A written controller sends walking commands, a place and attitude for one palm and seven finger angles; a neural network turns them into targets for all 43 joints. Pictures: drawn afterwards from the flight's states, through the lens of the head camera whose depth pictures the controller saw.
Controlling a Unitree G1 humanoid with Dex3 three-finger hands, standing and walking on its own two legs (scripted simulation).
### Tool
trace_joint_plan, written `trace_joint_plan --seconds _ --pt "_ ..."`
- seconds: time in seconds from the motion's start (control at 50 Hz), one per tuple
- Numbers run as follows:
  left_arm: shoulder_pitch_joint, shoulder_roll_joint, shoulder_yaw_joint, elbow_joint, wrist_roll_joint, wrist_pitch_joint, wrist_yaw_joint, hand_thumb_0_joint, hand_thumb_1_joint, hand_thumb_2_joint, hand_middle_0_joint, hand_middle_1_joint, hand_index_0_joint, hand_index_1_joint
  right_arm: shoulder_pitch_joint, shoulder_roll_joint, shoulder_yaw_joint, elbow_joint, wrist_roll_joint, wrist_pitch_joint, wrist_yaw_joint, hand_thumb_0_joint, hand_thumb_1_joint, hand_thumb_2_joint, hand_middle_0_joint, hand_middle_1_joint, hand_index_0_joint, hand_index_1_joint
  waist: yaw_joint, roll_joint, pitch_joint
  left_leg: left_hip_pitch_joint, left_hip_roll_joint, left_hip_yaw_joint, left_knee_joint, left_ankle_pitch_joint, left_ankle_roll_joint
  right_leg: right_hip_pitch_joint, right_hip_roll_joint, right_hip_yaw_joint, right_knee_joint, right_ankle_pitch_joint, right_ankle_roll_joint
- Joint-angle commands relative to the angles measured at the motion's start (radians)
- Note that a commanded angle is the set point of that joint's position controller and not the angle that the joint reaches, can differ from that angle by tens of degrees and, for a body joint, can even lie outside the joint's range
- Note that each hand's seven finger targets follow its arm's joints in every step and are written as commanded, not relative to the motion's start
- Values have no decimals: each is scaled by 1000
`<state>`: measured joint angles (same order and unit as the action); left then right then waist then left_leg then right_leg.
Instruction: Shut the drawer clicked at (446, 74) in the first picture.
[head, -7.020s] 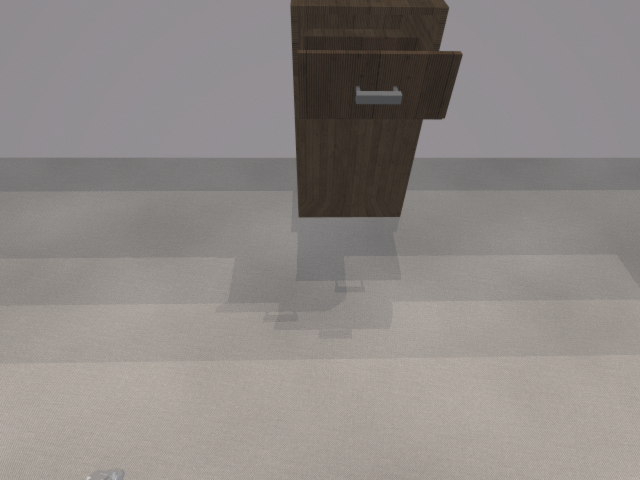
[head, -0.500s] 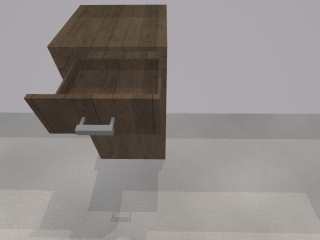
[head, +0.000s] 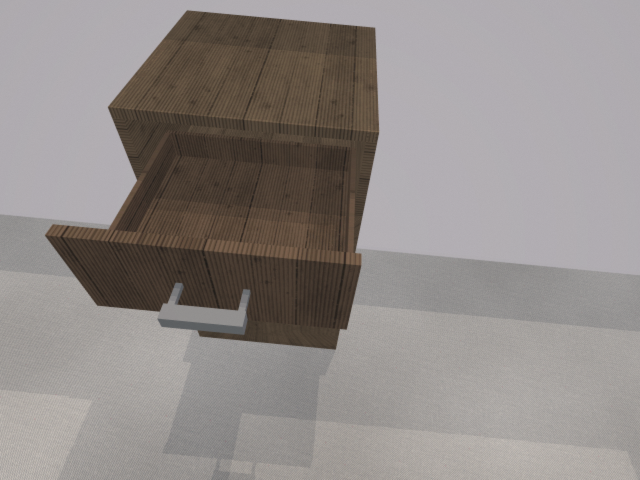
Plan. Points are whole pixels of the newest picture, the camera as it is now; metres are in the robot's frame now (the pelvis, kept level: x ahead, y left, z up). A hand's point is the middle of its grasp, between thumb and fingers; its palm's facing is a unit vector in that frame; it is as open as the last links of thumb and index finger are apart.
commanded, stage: come to a stop and stand still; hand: left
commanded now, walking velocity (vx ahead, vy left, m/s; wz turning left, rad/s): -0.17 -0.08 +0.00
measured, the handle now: (207, 305) +0.33 +0.20 -0.02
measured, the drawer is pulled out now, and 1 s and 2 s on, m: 0.27 0.27 0.27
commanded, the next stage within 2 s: look again from close up in 0.74 s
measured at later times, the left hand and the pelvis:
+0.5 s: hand out of the picture +0.02 +0.15 -0.16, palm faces +0.08 -0.96 -0.26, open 7.4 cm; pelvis -0.03 -0.04 +0.00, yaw +1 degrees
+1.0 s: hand out of the picture -0.07 +0.11 -0.17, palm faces +0.03 -0.98 -0.20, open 7.4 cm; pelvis -0.04 -0.05 -0.01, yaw +0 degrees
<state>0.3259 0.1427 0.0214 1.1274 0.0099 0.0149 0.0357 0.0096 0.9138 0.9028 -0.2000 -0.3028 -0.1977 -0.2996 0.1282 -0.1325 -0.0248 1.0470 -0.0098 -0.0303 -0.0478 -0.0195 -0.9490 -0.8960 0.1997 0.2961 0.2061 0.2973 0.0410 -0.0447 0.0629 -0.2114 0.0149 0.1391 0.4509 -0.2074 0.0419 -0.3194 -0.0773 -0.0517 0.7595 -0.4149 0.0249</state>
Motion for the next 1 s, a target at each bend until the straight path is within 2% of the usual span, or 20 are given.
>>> trace_joint_plan --seconds 0.0,0.06,0.12,0.16,0.2,0.26,0.32,0.42,0.48,0.52,0.56,0.6,0.66,0.74,0.76,0.8,0.82,0.84,0.88,0.98 --pt "82 70 23 -53 11 15 4 0 900 900 -200 -300 -200 -300 61 -166 -42 -24 -1 18 -4 0 -900 -900 200 300 200 300 -22 189 -62 32 286 -181 -124 590 117 17 1 -2 -4 35 6" --pt "66 78 31 -79 13 16 3 0 900 900 -200 -300 -200 -300 57 -178 -55 -33 -7 30 -2 0 -900 -900 200 300 200 300 -20 190 -54 15 287 -190 -91 545 117 31 13 -2 -42 49 -6" --pt "89 94 34 -91 15 -1 5 0 900 900 -200 -300 -200 -300 50 -163 -60 -43 -3 38 7 0 -900 -900 200 300 200 300 -1 151 -91 11 204 -155 17 370 46 112 0 24 -288 304 -13" --pt "23 190 43 -112 20 -20 6 0 900 900 -200 -300 -200 -300 94 -83 -50 -54 8 44 23 0 -900 -900 200 300 200 300 -44 -75 -82 -65 36 -47 143 -46 -57 120 -211 228 -376 668 -111" --pt "3 206 48 -119 15 -27 8 0 900 900 -200 -300 -200 -300 66 -87 -48 -60 1 71 21 0 -900 -900 200 300 200 300 -13 -166 -89 -96 18 -111 328 -331 -64 81 -294 300 -443 724 -221" --pt "-65 193 52 -131 16 -24 14 0 900 900 -200 -300 -200 -300 97 -92 -47 -35 4 69 21 0 -900 -900 200 300 200 300 -27 -78 -87 -158 13 -145 453 -298 -71 153 -256 227 -395 778 -239" --pt "-46 203 58 -132 17 -22 12 0 900 900 -200 -300 -200 -300 92 -100 -46 -42 1 72 26 0 -900 -900 200 300 200 300 -5 -110 -80 -176 7 -144 440 -275 -85 184 -238 213 -406 721 -223" --pt "-53 223 70 -139 20 -16 10 0 900 900 -200 -300 -200 -300 118 -89 -38 -45 1 58 31 0 -900 -900 200 300 200 300 9 -119 -98 -109 4 -117 230 -238 -79 193 -220 241 -450 449 -210" --pt "-92 205 65 -133 12 -11 4 0 900 900 -200 -300 -200 -300 212 -77 -29 -6 -3 46 30 0 -900 -900 200 300 200 300 -28 -119 -102 73 -9 -89 2 -103 -66 78 -163 214 -475 152 -148" --pt "-117 148 48 -134 3 -6 0 0 900 900 -200 -300 -200 -300 275 -93 -25 24 -11 31 27 0 -900 -900 200 300 200 300 -52 -5 -66 156 43 -155 -130 -89 -38 -45 -68 154 -431 -17 -77" --pt "-94 87 37 -144 2 -5 -13 0 900 900 -200 -300 -200 -300 263 -163 -30 8 -21 27 19 0 -900 -900 200 300 200 300 -33 130 -14 -49 196 -331 -264 -338 24 27 31 25 -292 59 -27" --pt "-112 87 35 -125 17 1 -19 0 900 900 -200 -300 -200 -300 164 -162 -28 -4 -18 21 22 0 -900 -900 200 300 200 300 -21 286 76 -195 233 -394 -389 -509 51 53 51 -24 -138 85 -15" --pt "-61 72 31 -101 18 -3 -30 0 900 900 -200 -300 -200 -300 163 -144 -22 1 -13 14 10 0 -900 -900 200 300 200 300 -16 216 110 -128 230 -361 -357 -348 80 -33 47 0 -2 38 -25" --pt "-31 49 18 -82 9 -21 -28 0 900 900 -200 -300 -200 -300 221 -138 -23 34 -14 9 5 0 -900 -900 200 300 200 300 -32 187 57 10 204 -293 -220 -46 79 1 42 -13 -212 62 -15" --pt "3 50 17 -64 6 -29 -26 0 900 900 -200 -300 -200 -300 228 -126 -21 43 -8 7 3 0 -900 -900 200 300 200 300 -23 148 36 20 174 -255 -152 54 57 66 47 -7 -331 161 -15" --pt "80 105 21 -21 3 -48 -12 0 900 900 -200 -300 -200 -300 262 -74 -10 49 4 -5 3 0 -900 -900 200 300 200 300 -24 24 -42 -44 80 -150 -12 84 -14 235 -64 137 -407 405 -57" --pt "135 123 13 29 14 -60 38 0 900 900 -200 -300 -200 -300 125 -97 0 -3 2 -14 18 0 -900 -900 200 300 200 300 9 3 34 -75 57 -106 165 73 -55 142 -97 185 -364 837 -58" --pt "90 144 13 -10 9 -73 31 0 900 900 -200 -300 -200 -300 210 -40 5 -12 -2 0 24 0 -900 -900 200 300 200 300 -57 -43 -67 -83 53 -112 191 -206 -32 161 -146 200 -390 588 -111" --pt "43 135 10 -46 11 -84 21 0 900 900 -200 -300 -200 -300 250 -31 14 -10 -7 7 31 0 -900 -900 200 300 200 300 -67 -63 -130 -27 31 -85 156 -192 -34 163 -141 204 -392 481 -154" --pt "29 78 -8 -51 5 -71 14 0 900 900 -200 -300 -200 -300 267 -62 21 24 -7 -4 24 0 -900 -900 200 300 200 300 -66 60 -16 17 85 -134 24 92 -24 96 -32 120 -331 405 -103"
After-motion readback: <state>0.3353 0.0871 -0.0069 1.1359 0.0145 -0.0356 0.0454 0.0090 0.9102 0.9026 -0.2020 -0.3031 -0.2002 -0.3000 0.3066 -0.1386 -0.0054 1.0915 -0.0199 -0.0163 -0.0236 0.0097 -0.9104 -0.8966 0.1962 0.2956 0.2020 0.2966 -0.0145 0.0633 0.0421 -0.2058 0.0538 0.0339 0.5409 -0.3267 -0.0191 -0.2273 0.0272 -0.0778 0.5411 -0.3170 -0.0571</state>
